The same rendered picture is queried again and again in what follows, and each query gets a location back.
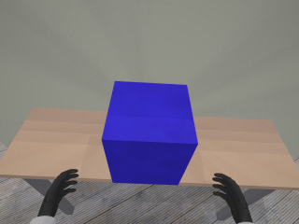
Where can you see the robot left hand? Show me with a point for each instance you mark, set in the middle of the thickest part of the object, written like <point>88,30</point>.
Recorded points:
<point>56,192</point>

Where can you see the carton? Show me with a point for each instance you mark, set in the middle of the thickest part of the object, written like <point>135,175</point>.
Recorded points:
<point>149,135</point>

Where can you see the robot right hand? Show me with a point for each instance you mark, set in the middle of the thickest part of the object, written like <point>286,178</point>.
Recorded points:
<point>234,197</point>

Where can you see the table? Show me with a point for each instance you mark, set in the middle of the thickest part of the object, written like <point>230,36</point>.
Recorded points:
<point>54,140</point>

